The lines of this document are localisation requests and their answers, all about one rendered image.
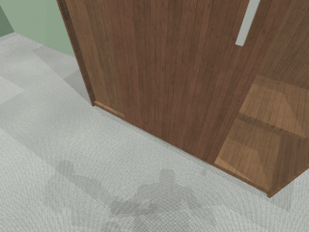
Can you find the wardrobe door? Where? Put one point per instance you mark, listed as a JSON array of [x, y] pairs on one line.
[[182, 77], [91, 26]]

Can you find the handle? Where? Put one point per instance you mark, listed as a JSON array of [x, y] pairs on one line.
[[247, 21]]

